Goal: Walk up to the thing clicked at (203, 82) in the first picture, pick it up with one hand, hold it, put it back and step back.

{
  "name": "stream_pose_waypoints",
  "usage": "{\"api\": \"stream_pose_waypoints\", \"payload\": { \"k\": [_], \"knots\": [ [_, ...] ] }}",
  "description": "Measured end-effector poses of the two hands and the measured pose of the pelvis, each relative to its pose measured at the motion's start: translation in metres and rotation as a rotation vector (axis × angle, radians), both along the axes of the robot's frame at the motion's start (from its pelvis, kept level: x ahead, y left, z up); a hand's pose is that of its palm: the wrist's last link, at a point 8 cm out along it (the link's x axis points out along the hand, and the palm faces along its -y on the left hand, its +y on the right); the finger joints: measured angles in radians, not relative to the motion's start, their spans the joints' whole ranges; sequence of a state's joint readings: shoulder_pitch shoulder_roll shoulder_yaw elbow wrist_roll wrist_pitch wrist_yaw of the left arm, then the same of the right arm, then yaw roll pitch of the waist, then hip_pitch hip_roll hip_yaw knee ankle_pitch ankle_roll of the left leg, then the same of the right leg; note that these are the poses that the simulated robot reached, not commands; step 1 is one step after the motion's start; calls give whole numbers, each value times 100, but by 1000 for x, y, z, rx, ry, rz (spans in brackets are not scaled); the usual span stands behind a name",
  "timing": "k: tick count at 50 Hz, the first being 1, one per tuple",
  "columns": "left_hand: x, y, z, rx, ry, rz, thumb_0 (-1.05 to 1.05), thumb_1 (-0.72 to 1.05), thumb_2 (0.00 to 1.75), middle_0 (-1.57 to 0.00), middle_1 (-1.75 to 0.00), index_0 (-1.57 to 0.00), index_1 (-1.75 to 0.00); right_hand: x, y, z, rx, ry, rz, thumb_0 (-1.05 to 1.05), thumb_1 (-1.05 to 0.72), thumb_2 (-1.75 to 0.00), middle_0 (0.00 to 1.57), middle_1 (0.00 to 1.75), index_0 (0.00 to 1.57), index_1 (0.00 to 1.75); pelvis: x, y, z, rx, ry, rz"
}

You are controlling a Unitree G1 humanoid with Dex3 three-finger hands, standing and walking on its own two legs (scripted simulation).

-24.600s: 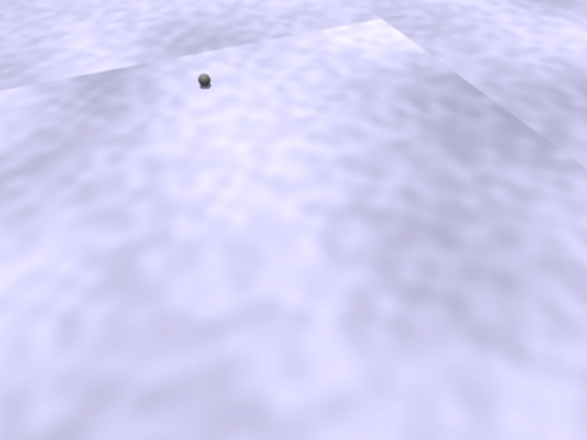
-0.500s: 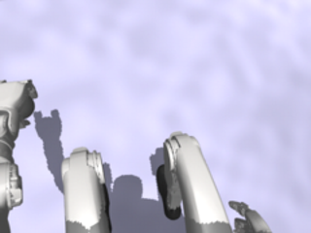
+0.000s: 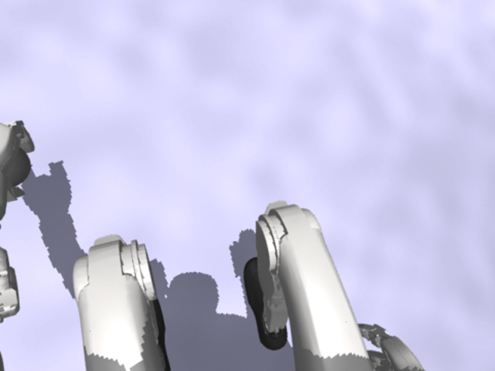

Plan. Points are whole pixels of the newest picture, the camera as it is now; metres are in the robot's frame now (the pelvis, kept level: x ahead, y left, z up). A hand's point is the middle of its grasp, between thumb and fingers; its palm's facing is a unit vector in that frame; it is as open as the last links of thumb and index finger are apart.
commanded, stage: lower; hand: left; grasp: from above
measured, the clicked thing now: (1, 165) +0.46 +0.32 -0.19
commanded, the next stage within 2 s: rest in 0.20 s
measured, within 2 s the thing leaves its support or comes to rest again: rests again in 2.00 s
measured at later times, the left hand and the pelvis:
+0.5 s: hand (22, 177) +0.45 +0.31 -0.25, palm faces -0.46 -0.09 -0.88, open 9.3 cm; pelvis +0.01 +0.00 -0.04, yaw -2 degrees
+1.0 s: hand (31, 180) +0.45 +0.31 -0.28, palm faces -0.46 -0.12 -0.88, open 9.3 cm; pelvis +0.00 +0.00 -0.05, yaw -5 degrees
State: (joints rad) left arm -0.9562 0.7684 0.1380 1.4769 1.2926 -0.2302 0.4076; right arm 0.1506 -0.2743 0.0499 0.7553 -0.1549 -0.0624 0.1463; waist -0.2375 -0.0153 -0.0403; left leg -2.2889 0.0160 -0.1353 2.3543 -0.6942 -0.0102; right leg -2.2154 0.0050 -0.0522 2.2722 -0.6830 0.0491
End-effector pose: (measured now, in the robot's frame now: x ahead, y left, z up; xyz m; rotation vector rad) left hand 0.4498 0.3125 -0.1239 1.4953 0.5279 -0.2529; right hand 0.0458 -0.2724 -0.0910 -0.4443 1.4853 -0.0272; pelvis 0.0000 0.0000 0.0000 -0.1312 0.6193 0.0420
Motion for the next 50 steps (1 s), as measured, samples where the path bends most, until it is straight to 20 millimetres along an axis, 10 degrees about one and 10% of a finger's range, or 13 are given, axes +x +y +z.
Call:
{"api": "stream_pose_waypoints", "payload": {
  "k": [50],
  "knots": [
    [4, 1, -98, -47, -13, 0, -2, -2, 69, -53, -94, -66, -90, -7, -2, -17, -37, 71, 128, 0, -91, -89, 20, 30, 20, 30, 4, 4, -49, -65, -90, -42]
  ]
}}
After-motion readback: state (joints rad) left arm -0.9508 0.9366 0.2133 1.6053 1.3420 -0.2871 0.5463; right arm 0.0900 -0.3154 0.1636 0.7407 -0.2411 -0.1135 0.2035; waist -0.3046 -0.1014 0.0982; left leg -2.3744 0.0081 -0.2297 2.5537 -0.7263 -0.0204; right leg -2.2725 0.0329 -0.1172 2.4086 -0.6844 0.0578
